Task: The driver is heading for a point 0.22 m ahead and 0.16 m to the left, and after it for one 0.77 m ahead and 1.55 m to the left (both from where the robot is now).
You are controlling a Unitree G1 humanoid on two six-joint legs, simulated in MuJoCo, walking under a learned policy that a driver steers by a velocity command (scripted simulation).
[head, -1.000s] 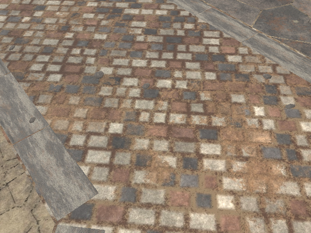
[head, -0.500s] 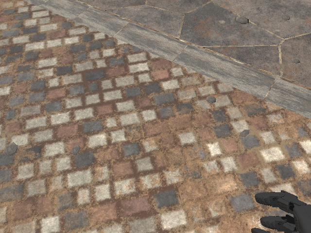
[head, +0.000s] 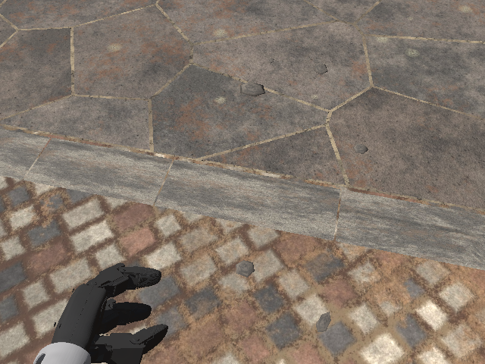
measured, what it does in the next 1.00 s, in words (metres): walks ahead, turning left: right foot, then left foot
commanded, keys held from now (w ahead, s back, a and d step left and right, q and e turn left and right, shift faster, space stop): w+q+shift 1.00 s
